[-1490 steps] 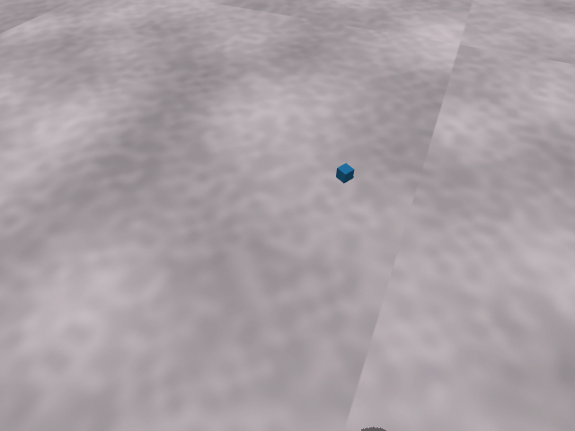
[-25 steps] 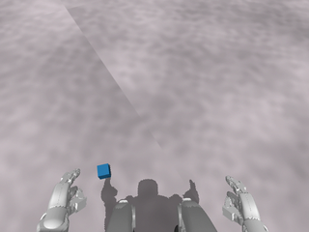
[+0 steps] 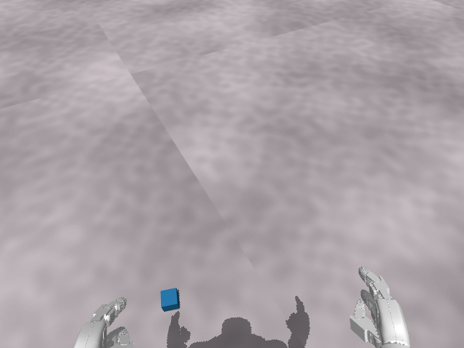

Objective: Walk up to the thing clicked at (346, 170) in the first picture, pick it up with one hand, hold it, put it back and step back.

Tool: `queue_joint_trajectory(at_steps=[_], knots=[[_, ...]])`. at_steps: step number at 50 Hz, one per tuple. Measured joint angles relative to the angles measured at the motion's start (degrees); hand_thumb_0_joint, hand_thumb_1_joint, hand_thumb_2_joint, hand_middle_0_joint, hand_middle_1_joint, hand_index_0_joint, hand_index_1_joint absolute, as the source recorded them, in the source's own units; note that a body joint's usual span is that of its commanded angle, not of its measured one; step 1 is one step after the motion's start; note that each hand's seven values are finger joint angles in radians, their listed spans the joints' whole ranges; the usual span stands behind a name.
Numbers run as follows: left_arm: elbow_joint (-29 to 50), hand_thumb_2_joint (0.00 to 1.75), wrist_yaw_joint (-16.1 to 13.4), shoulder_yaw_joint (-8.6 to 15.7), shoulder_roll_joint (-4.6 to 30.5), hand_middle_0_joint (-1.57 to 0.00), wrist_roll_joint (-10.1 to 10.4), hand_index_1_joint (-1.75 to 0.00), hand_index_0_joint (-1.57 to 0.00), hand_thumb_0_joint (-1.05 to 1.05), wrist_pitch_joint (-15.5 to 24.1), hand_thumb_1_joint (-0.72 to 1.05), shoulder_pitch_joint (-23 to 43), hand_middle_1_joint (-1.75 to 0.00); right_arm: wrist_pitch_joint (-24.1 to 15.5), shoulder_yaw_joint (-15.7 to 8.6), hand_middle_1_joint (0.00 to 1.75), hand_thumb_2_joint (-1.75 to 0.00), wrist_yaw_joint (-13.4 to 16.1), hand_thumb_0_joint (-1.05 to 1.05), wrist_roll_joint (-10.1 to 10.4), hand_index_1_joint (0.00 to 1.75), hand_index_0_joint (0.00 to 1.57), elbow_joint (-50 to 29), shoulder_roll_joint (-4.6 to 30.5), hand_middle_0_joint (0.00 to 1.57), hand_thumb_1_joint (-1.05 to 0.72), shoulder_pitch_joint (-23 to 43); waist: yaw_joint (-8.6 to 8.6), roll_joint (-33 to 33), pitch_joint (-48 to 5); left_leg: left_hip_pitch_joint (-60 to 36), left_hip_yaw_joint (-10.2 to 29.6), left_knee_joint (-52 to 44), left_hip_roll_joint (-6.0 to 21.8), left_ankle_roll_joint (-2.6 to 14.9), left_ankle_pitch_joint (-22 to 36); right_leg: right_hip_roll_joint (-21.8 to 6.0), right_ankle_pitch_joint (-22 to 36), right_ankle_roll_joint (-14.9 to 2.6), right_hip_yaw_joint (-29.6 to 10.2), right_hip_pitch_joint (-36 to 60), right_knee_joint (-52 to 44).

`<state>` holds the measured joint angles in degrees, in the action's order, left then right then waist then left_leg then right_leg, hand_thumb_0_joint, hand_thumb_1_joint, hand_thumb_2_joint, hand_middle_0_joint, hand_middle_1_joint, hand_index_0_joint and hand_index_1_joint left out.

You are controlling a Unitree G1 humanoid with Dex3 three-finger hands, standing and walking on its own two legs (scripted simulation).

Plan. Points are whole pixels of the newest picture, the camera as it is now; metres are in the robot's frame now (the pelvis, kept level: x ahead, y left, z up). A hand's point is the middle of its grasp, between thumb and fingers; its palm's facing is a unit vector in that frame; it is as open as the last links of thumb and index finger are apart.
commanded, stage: home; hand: left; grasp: from above
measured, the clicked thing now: (170, 299) +0.43 +0.25 -0.68
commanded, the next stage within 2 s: stand in 1.80 s
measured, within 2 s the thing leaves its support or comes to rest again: neither
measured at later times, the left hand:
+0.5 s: hand (130, 347) +0.16 +0.18 -0.05, palm faces +0.04 -0.98 -0.19, open 7.4 cm
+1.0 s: hand out of the picture +0.16 +0.18 -0.05, palm faces +0.04 -0.98 -0.19, open 7.4 cm
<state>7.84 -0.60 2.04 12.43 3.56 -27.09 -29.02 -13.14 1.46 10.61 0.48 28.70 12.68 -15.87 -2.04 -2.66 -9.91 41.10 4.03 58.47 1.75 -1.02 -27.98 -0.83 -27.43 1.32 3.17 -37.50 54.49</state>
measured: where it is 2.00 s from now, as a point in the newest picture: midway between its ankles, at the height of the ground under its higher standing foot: outside the picture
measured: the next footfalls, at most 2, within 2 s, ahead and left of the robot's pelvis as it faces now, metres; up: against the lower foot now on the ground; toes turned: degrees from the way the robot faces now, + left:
none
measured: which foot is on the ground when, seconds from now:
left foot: down 0.00-1.00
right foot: down 0.00-1.00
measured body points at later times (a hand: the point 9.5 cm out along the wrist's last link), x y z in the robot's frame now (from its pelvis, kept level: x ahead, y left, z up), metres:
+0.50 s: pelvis +0.00 +0.00 +0.00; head +0.02 +0.01 +0.45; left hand +0.16 +0.23 -0.03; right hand +0.15 -0.24 -0.06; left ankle +0.01 +0.13 -0.68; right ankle +0.00 -0.14 -0.68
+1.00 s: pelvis +0.00 +0.00 +0.00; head +0.02 +0.01 +0.45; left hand +0.16 +0.23 -0.03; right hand +0.16 -0.24 -0.06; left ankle +0.01 +0.13 -0.68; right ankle +0.00 -0.14 -0.68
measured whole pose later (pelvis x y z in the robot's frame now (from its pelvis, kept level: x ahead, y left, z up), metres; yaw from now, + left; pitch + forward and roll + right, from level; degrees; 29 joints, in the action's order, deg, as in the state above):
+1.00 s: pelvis +0.00 +0.00 +0.00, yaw +0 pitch +10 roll -3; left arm 8.3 -0.8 1.7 12.9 3.3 -26.6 -28.7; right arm -13.7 1.7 10.5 0.1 30.6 12.2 -16.2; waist -1.8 -2.5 -8.8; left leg 40.8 3.7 58.8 1.9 -0.7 -28.2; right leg -0.7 -27.2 1.7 2.7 -37.2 54.4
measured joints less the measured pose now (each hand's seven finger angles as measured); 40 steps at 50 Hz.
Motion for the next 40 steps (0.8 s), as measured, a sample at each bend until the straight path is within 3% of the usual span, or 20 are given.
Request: queue_joint_trajectory(at_steps=[40], knots=[[0.01,0.9,-0.08,-0.35,0.26,-0.2,-0.24,-0.3,-0.2,0.01,0.51,0.91,0.75,-0.29,-0.57,0.18,0.3,-0.9,-0.04,0.02,-0.36,0.3,0.21,2.03,-0.29,0.2,-0.9,-0.6,0.15,0.15,0.9,-0.54,-0.35,0.24,0.17,0.23,-0.06,0.19,0.27,0.24,-0.41,0.49,-0.06]])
